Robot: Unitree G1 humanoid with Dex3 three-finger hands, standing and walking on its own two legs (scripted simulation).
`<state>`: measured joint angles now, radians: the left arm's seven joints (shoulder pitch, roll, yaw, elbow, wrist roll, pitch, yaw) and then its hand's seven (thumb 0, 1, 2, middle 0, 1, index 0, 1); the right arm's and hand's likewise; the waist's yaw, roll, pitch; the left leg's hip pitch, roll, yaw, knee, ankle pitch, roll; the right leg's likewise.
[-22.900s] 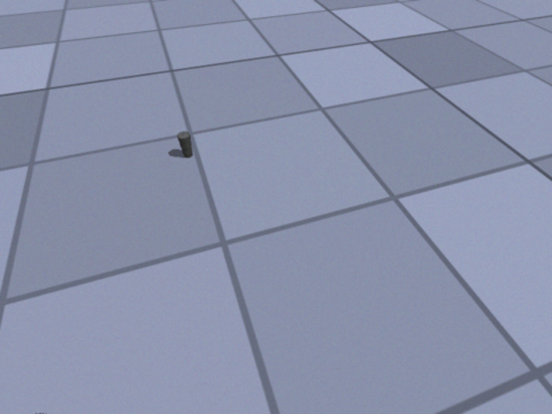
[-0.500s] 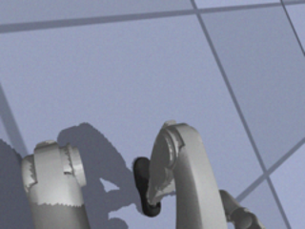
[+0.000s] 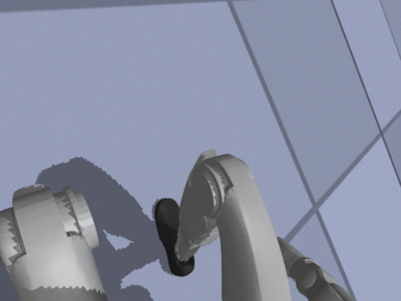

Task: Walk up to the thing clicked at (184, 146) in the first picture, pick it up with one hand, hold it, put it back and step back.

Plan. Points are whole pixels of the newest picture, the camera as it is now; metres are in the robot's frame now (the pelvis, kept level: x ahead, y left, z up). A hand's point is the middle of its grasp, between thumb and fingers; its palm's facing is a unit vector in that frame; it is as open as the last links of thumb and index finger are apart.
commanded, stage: lower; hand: left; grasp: from the side
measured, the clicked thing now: out of the picture +0.44 +0.38 -0.19
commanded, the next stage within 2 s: loosen in 0.72 s
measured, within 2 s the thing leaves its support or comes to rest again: neither
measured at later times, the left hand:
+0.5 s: hand out of the picture +0.43 +0.38 -0.18, palm faces +0.60 -0.80 -0.03, open 9.4 cm
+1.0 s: hand out of the picture +0.43 +0.37 -0.19, palm faces +0.61 -0.79 -0.01, open 9.4 cm
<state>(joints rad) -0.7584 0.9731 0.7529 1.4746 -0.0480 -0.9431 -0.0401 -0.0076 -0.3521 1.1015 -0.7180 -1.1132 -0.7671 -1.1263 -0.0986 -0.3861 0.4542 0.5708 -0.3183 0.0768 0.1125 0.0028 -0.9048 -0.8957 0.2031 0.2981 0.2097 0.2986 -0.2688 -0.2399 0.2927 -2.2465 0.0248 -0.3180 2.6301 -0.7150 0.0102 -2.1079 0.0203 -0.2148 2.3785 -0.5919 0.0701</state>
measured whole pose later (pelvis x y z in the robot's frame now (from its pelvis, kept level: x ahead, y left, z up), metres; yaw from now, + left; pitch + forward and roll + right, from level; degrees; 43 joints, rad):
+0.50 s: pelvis -0.01 +0.00 +0.00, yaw -2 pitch +14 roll -18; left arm -0.75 1.03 0.72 1.52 -0.05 -0.99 0.00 -0.01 -0.35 1.11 -0.71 -1.12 -0.76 -1.14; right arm -0.16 -0.39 0.52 0.53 -0.34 0.09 0.11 0.00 -0.89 -0.89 0.20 0.30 0.21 0.30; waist -0.26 -0.28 0.33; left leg -2.23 0.03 -0.36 2.65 -0.72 0.02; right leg -2.08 0.04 -0.24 2.36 -0.57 0.08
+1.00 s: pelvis -0.01 +0.01 +0.00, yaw -2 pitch +12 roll -19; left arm -0.73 1.03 0.72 1.53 -0.07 -1.02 0.02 -0.01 -0.36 1.06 -0.75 -1.07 -0.80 -1.08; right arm -0.17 -0.39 0.55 0.52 -0.35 0.09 0.10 0.00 -0.89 -0.89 0.20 0.30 0.21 0.30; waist -0.25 -0.31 0.34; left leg -2.21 0.04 -0.38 2.66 -0.72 0.02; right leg -2.05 0.05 -0.26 2.36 -0.56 0.08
